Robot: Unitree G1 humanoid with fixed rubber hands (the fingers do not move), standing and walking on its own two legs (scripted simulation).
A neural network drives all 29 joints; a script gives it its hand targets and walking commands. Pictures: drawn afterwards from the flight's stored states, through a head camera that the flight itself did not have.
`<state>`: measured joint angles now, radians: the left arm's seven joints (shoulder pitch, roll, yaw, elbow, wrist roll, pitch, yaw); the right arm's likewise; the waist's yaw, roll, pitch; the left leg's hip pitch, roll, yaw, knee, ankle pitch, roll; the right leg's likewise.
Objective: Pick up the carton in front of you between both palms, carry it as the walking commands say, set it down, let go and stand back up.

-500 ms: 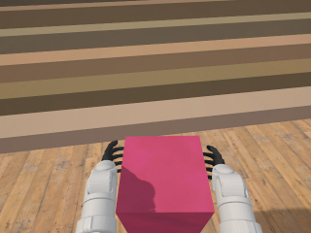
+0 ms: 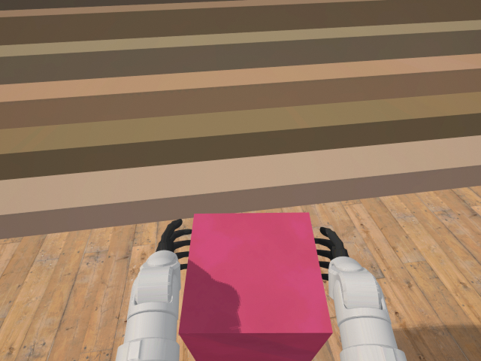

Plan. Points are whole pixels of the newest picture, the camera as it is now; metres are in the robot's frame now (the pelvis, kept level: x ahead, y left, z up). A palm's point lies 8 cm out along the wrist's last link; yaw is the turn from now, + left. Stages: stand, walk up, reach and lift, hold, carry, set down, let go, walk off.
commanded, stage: hold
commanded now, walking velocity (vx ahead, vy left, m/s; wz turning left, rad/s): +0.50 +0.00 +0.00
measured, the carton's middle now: (252, 294) +0.28 +0.00 -0.04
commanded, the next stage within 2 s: carry in 0.02 s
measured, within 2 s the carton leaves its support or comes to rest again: neither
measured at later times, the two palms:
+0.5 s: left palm (163, 206) +0.39 +0.17 +0.09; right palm (318, 207) +0.39 -0.13 +0.08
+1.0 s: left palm (164, 131) +0.66 +0.23 +0.10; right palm (277, 133) +0.65 -0.07 +0.10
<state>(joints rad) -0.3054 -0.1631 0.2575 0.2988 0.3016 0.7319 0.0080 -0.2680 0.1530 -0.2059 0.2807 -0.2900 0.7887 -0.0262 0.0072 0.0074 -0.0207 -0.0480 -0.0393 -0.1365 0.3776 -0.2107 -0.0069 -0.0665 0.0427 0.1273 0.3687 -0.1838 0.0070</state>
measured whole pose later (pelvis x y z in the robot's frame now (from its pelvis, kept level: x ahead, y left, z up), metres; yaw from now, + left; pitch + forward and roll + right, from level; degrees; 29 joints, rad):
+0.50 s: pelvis +0.14 +0.01 -0.01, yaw +4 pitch +6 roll -1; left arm -0.09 -0.13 0.04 -0.36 0.08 1.11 0.12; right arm -0.03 0.13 -0.07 -0.43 -0.09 1.17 -0.13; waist -0.01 0.01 -0.18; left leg -0.36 0.04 0.06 0.85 -0.50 0.01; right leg -0.28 -0.02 -0.18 0.47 -0.30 -0.04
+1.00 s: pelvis +0.42 +0.09 +0.00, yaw +0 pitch +5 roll -2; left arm 0.00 -0.13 0.04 -0.53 0.07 1.18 0.13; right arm 0.02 0.13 -0.03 -0.55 -0.04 1.23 -0.17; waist -0.05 0.01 -0.12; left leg -0.15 0.02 0.22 0.29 -0.24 0.07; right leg -0.60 -0.09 -0.12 0.81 -0.20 -0.01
